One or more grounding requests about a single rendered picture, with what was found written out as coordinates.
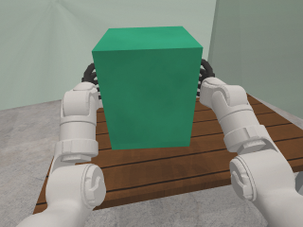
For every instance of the robot right hand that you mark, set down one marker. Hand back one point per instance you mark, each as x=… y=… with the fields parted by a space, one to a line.
x=207 y=72

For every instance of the left robot forearm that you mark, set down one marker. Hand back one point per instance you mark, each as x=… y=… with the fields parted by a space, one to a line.
x=78 y=121

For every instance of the robot left upper arm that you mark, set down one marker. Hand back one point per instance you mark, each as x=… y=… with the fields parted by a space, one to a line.
x=72 y=193

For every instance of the robot left hand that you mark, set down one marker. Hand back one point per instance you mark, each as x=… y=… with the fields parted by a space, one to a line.
x=89 y=75

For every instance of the right robot forearm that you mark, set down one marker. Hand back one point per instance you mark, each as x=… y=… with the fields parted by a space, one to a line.
x=242 y=132

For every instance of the carton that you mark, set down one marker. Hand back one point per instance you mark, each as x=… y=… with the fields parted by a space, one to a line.
x=148 y=80

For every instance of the table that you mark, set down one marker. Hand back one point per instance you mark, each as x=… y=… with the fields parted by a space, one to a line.
x=143 y=174

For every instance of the robot right upper arm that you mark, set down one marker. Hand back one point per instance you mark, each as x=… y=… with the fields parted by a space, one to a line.
x=264 y=178

